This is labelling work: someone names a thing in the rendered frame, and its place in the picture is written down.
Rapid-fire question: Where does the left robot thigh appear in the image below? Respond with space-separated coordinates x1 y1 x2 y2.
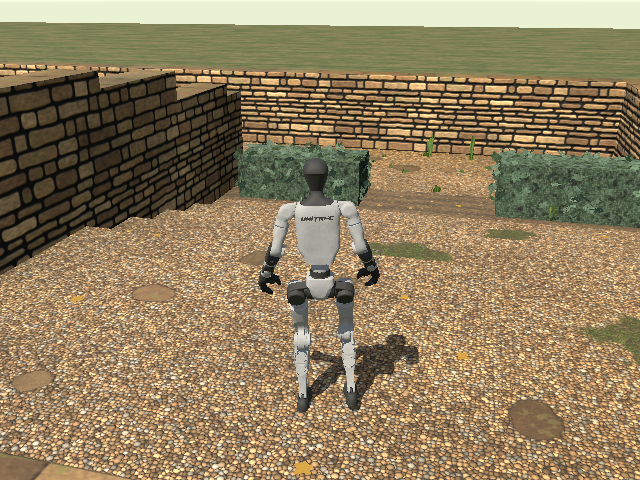
287 280 311 350

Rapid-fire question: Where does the robot left hand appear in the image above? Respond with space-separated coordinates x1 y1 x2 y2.
258 271 281 294

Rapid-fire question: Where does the right robot upper arm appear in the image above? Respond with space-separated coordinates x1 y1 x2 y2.
338 201 368 255

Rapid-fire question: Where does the right robot forearm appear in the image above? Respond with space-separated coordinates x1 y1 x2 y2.
358 239 377 272

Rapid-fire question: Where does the left robot foot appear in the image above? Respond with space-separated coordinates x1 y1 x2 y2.
297 386 312 412

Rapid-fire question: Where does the robot right hand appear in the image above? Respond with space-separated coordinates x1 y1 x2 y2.
357 267 380 286

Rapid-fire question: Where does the left robot upper arm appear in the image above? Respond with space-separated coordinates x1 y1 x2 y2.
270 202 296 258

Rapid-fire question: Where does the left robot forearm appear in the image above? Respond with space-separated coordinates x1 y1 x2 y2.
261 242 280 278

